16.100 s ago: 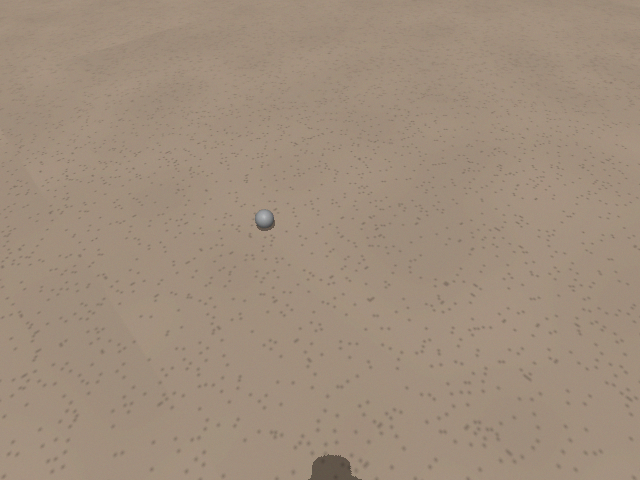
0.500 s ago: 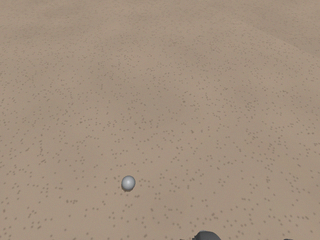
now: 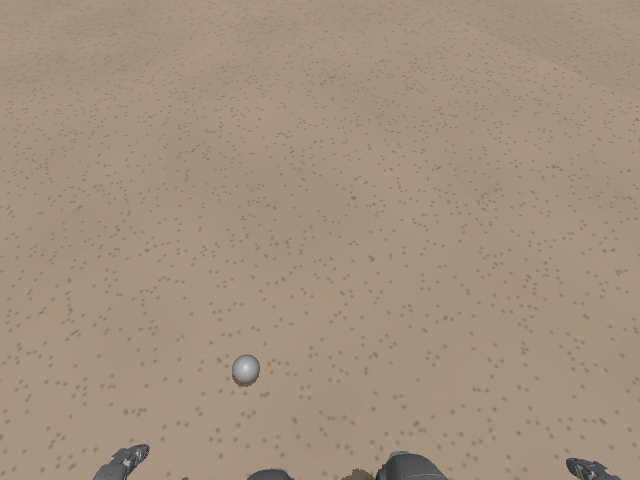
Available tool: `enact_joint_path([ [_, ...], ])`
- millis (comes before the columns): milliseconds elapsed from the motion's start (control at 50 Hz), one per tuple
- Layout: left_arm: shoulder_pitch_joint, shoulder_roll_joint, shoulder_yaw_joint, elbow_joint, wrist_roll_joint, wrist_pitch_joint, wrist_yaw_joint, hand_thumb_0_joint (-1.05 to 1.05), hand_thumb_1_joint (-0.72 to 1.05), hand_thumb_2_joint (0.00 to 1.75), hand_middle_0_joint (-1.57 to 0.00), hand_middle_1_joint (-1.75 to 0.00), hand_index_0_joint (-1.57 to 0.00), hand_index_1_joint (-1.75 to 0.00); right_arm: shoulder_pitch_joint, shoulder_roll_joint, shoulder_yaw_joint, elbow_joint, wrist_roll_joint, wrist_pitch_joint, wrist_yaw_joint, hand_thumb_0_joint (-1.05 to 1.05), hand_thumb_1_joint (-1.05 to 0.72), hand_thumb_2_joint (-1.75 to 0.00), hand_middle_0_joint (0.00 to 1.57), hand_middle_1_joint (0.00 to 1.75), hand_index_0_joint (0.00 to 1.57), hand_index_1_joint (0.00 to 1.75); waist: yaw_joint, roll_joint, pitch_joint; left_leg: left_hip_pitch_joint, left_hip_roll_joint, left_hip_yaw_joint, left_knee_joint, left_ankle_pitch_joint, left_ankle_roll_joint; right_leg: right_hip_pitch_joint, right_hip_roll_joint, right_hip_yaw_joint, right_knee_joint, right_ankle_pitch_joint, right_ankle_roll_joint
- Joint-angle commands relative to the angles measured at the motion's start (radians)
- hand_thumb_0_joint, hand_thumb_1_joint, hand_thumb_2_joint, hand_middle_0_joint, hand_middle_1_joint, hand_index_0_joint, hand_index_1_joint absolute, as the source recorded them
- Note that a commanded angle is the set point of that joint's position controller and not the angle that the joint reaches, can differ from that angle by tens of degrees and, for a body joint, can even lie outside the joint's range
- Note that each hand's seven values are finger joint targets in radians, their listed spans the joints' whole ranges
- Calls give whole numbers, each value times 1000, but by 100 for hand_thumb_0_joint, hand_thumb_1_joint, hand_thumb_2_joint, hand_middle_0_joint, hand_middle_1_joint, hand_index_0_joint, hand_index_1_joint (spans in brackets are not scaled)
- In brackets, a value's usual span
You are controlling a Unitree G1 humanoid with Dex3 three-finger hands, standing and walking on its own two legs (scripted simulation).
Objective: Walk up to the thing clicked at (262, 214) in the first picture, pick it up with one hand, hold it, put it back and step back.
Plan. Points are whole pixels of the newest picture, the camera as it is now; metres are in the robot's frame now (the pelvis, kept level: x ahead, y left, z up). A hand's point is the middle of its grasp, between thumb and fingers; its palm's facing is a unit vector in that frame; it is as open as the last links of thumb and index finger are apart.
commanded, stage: walk up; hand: left
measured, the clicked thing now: (246, 368) +0.49 +0.25 -0.71
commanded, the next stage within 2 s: stand in 1.08 s
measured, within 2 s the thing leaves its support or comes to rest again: neither
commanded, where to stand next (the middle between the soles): +0.09 +0.01 m, yaw -2 degrees
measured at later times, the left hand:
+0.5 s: hand out of the picture +0.03 +0.28 -0.14, palm faces -0.01 -0.93 -0.37, open 7.3 cm
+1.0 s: hand out of the picture +0.11 +0.27 -0.12, palm faces -0.05 -0.94 -0.34, open 7.3 cm
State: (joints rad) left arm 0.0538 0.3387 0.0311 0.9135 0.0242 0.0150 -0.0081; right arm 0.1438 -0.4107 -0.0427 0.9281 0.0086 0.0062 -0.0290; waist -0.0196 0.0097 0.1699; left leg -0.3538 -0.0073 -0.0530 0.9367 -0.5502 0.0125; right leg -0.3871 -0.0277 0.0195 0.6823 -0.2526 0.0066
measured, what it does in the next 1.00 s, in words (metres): steps on the spot: right foot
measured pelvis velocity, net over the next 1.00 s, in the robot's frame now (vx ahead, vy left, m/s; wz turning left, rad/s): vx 0.00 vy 0.02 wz -0.04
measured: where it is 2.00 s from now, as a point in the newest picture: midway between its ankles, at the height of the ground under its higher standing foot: outside the picture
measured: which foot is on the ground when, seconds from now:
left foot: down 0.00-1.00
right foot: down 0.00-0.12, up 0.14-0.26, down 0.28-1.00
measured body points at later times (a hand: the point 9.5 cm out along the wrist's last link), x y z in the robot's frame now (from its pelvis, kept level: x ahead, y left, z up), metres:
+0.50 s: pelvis -0.01 +0.01 +0.01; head +0.00 +0.01 +0.46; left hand +0.03 +0.33 -0.12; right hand +0.07 -0.31 -0.11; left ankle +0.02 +0.13 -0.72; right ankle -0.01 -0.12 -0.72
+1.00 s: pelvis +0.00 +0.02 +0.03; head +0.00 +0.02 +0.48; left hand +0.12 +0.32 -0.10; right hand +0.10 -0.28 -0.09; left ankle +0.02 +0.13 -0.72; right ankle -0.01 -0.12 -0.72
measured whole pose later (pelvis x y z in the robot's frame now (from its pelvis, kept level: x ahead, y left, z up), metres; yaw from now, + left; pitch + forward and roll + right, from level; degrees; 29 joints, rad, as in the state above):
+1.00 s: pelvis +0.00 +0.02 +0.03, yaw -2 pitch -3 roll +0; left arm 0.06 0.35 0.00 1.13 0.00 -0.02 -0.01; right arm 0.05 -0.35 -0.02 1.10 -0.01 -0.03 0.01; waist 0.00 0.00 0.04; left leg -0.13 0.00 0.04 0.35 -0.18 0.01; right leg -0.11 -0.02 0.05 0.35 -0.20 0.03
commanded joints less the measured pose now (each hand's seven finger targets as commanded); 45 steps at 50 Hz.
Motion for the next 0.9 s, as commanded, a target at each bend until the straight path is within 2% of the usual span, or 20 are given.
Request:
enact_joint_path([
  [0,-7,315,82,-63,-3,-12,31,0,90,90,-20,-30,-20,-30,133,-167,-43,9,-19,-3,5,0,-90,-90,20,30,20,30,4,-218,-221,53,6,71,-193,98,-2,103,-200,217,-163,290,-204],
  [40,-21,294,73,-62,-23,-6,32,0,90,90,-20,-30,-20,-30,138,-169,-52,18,-36,-8,9,0,-90,-90,20,30,20,30,-23,-161,-224,144,16,41,-394,271,15,44,-194,215,-94,305,-152],
  [60,-6,263,67,-67,-33,-5,34,0,90,90,-20,-30,-20,-30,95,-226,-67,-4,-51,-11,10,0,-90,-90,20,30,20,30,-8,-12,-217,132,139,-150,-485,339,57,-10,-124,170,3,221,-96],
  [80,-19,237,60,-67,-39,-7,42,0,90,90,-20,-30,-20,-30,-5,-302,-79,-36,-42,-8,20,0,-90,-90,20,30,20,30,15,168,-166,56,282,-324,-573,376,157,-55,41,21,126,-71,-48],
  [100,-22,260,77,-47,-27,-3,51,0,90,90,-20,-30,-20,-30,-56,-322,-87,-55,-40,-11,27,0,-90,-90,20,30,20,30,-3,228,-156,-17,376,-393,-587,453,260,-6,62,21,287,-317,-38],
  [120,-13,263,80,-42,-26,-4,49,0,90,90,-20,-30,-20,-30,-57,-290,-84,-58,-47,-15,26,0,-90,-90,20,30,20,30,3,169,-147,-24,371,-358,-558,527,286,1,63,57,364,-353,-38],
  [160,21,236,77,-25,-32,-10,37,0,90,90,-20,-30,-20,-30,-68,-232,-64,-62,-47,-28,14,0,-90,-90,20,30,20,30,27,114,-171,48,285,-213,-479,577,233,-13,52,70,339,-301,-50],
  [200,75,205,62,-7,-25,-33,18,0,90,90,-20,-30,-20,-30,-86,-205,-55,-54,-38,-39,15,0,-90,-90,20,30,20,30,53,121,-225,114,224,-130,-428,428,155,88,10,0,-1,-181,-45],
  [240,123,202,71,20,-7,-54,16,0,90,90,-20,-30,-20,-30,-52,-197,-46,-53,-41,-27,25,0,-90,-90,20,30,20,30,59,105,-270,122,160,-54,-312,444,105,268,53,-21,-268,-42,-48],
  [260,133,254,80,18,11,-68,24,0,90,90,-20,-30,-20,-30,9,-158,-36,-52,-30,-23,24,0,-90,-90,20,30,20,30,43,-7,-276,-11,129,-42,-215,394,63,398,-38,177,-298,-5,-81],
  [280,105,318,89,5,18,-79,28,0,90,90,-20,-30,-20,-30,-3,-126,-24,-68,-27,-23,31,0,-90,-90,20,30,20,30,39,-132,-219,-223,18,35,-146,134,12,443,-214,467,-338,-70,-174],
  [300,93,368,94,-2,14,-80,24,0,90,90,-20,-30,-20,-30,-48,-172,-39,-63,-35,-22,20,0,-90,-90,20,30,20,30,57,-137,-182,-142,40,13,-91,-65,15,254,-333,555,-340,-105,-285],
  [320,76,341,89,-8,8,-80,19,0,90,90,-20,-30,-20,-30,-38,-186,-47,-50,-36,-25,23,0,-90,-90,20,30,20,30,40,-108,-142,-106,57,-15,-73,-47,18,189,-320,516,-348,-132,-285],
  [420,16,270,51,-11,-7,-64,9,0,90,90,-20,-30,-20,-30,57,-142,-42,12,-29,-47,40,0,-90,-90,20,30,20,30,-21,-139,-163,227,19,46,-436,283,14,7,-128,174,-263,-14,-118],
  [440,21,235,37,-11,-11,-57,6,0,90,90,-20,-30,-20,-30,54,-160,-50,12,-36,-51,34,0,-90,-90,20,30,20,30,-31,-98,-177,303,57,-33,-501,326,28,-54,-102,142,-219,25,-84],
  [480,71,218,33,23,-27,-43,5,0,90,90,-20,-30,-20,-30,-28,-222,-48,-5,-28,-62,31,0,-90,-90,20,30,20,30,24,30,-163,139,277,-318,-670,35,129,44,-3,50,-110,-140,-29],
  [540,116,212,29,77,-22,-53,5,0,90,90,-20,-30,-20,-30,-102,-188,-27,6,-23,-54,36,0,-90,-90,20,30,20,30,56,50,-136,67,189,-155,-620,142,73,196,-22,83,-240,-73,-49],
  [580,98,242,27,92,-23,-63,6,0,90,90,-20,-30,-20,-30,-91,-169,-20,22,-18,-54,36,0,-90,-90,20,30,20,30,33,69,-155,104,125,-79,-582,240,27,211,-54,122,-293,46,-61],
  [680,51,236,13,116,-30,-62,13,0,90,90,-20,-30,-20,-30,-87,-166,-13,69,-8,-60,30,0,-90,-90,20,30,20,30,25,30,-219,246,135,-44,-580,541,25,238,-71,96,-319,238,-38],
  [880,-9,225,9,167,-23,-56,14,0,90,90,-20,-30,-20,-30,-124,-150,-16,113,-10,-54,28,0,-90,-90,20,30,20,30,17,-16,-210,263,136,-20,-637,508,15,268,-79,96,-374,233,-24],
])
